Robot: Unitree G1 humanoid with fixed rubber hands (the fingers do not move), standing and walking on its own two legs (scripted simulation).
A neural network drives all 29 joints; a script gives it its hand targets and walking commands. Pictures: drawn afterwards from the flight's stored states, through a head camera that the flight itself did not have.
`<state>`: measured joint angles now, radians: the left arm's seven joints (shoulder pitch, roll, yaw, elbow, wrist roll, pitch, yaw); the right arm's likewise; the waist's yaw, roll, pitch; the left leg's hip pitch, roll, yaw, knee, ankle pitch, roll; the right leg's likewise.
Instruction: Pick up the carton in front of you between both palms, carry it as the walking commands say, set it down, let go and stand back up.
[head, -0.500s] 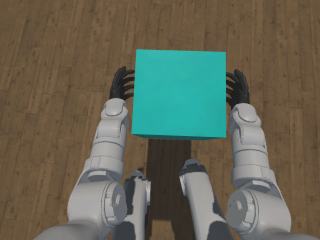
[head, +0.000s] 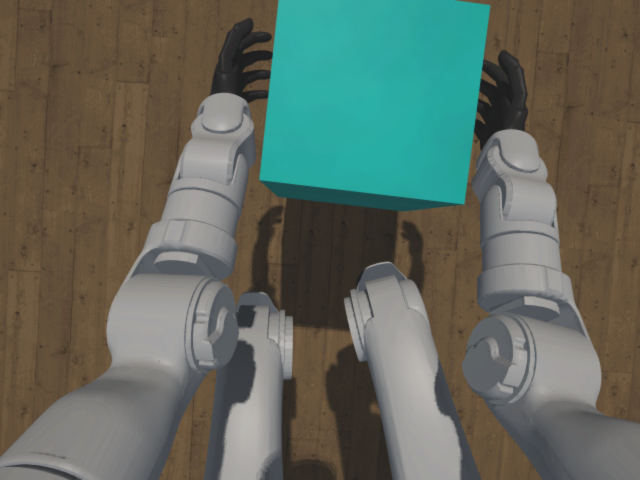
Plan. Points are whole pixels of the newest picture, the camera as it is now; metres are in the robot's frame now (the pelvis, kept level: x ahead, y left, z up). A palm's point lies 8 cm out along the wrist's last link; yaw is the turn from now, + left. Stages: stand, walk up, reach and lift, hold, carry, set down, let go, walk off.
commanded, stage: set down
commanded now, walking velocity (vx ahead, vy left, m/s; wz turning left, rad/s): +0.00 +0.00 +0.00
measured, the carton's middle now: (358, 124) +0.50 -0.12 -0.21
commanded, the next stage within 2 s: none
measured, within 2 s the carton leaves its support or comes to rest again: rests again in 0.80 s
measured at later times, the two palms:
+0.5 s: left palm (247, 106) +0.55 +0.02 -0.21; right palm (474, 138) +0.45 -0.26 -0.20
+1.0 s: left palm (242, 114) +0.54 +0.03 -0.24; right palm (462, 148) +0.44 -0.26 -0.23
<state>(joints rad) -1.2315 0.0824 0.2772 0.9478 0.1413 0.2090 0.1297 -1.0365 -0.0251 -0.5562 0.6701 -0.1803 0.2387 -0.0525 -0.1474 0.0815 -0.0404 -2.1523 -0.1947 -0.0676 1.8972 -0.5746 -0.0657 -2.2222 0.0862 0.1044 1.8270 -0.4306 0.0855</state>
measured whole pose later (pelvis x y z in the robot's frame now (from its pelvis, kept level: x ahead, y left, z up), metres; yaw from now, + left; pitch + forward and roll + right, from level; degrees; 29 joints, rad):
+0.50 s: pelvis +0.00 +0.00 -0.05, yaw +0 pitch +45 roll -2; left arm -1.39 0.16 0.12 1.09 0.07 0.20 0.17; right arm -1.15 -0.09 -0.58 0.78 -0.12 0.21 -0.04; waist -0.18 0.07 0.11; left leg -2.28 -0.22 -0.07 2.10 -0.61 -0.06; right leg -2.33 0.05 0.07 2.01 -0.48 0.09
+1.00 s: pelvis +0.00 +0.01 -0.07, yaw -1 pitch +41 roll -3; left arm -1.47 0.23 0.07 1.23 0.02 0.14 0.12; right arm -1.21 -0.14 -0.55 0.92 -0.13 0.15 0.01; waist -0.19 0.09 0.22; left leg -2.27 -0.19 -0.04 2.16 -0.61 -0.03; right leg -2.30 0.01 0.05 2.06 -0.48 0.08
